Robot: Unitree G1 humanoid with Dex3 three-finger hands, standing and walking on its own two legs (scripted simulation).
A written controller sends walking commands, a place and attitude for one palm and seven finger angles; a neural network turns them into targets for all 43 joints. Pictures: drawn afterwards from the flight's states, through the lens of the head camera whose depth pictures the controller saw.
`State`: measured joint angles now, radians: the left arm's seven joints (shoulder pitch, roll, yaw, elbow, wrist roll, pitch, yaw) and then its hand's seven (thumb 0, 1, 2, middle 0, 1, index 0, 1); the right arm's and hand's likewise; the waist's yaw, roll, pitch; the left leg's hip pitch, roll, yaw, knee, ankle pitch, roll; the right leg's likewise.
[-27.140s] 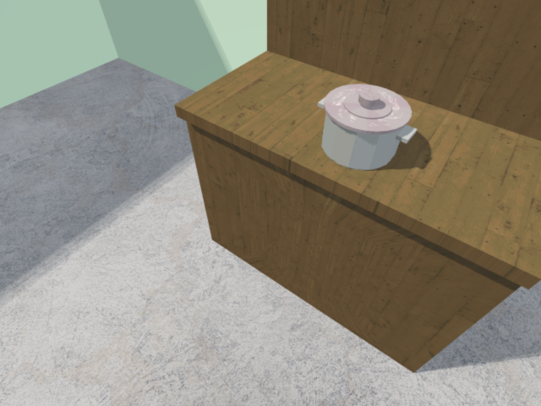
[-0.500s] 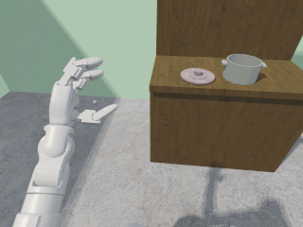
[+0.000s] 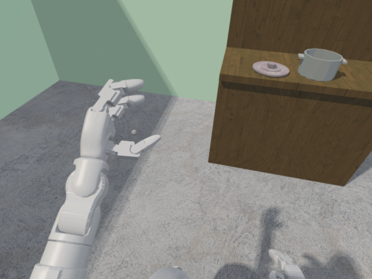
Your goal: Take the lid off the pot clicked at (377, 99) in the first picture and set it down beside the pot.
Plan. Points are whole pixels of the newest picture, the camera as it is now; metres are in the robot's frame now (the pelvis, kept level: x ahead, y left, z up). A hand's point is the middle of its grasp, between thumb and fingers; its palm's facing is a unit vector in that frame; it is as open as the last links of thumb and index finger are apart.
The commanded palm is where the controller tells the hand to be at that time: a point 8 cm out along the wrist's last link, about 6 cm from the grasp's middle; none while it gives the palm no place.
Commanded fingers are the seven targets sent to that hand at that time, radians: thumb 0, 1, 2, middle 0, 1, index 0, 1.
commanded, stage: stand still and regain balance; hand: left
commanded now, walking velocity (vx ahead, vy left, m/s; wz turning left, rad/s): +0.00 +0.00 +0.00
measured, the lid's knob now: (271, 64) +1.24 -0.35 +0.01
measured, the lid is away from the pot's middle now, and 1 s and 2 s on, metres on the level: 0.25 0.25 0.25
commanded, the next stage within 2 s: draw the hand back to the body in 1.86 s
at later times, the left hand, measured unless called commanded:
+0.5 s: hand (38, 230) +0.11 +0.20 +0.22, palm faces +0.04 -0.98 -0.17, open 10.7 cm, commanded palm +0.09 +0.25 +0.22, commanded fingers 0.00 0.07 0.68 -0.34 -0.80 -0.34 -0.80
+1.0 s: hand out of the picture +0.00 +0.25 +0.21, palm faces +0.01 -0.98 -0.19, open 10.7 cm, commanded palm -0.02 +0.30 +0.22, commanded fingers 0.00 0.07 0.68 -0.34 -0.80 -0.34 -0.80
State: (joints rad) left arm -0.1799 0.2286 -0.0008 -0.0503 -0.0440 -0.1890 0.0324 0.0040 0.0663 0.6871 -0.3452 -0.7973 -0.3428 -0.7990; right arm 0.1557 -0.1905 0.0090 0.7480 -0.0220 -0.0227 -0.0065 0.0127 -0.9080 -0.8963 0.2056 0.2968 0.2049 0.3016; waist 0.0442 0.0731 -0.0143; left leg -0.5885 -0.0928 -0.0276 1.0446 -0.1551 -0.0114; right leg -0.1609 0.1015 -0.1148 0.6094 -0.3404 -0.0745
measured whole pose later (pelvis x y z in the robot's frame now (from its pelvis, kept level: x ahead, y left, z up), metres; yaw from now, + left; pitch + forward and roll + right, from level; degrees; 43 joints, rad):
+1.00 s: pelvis -0.31 +0.14 +0.02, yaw -3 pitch -3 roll -3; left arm -0.08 0.23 -0.01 -0.14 -0.02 -0.13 0.06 0.00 0.07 0.69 -0.35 -0.80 -0.34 -0.80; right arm 0.16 -0.19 0.03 0.71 -0.03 -0.02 -0.03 0.01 -0.91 -0.90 0.21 0.30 0.21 0.30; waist 0.03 0.05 0.00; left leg -0.39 -0.06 0.02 0.55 -0.12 0.01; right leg -0.13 0.08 -0.02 0.39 -0.21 -0.04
